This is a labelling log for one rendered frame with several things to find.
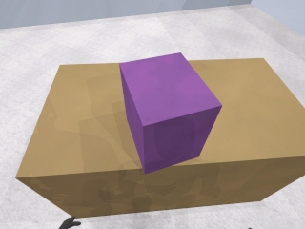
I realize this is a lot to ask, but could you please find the carton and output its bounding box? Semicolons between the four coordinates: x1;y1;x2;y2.
119;52;222;175

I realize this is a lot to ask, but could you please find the robot left hand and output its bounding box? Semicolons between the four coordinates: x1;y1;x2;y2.
58;216;81;229

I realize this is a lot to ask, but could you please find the pedestal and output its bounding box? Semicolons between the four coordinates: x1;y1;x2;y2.
15;58;305;219

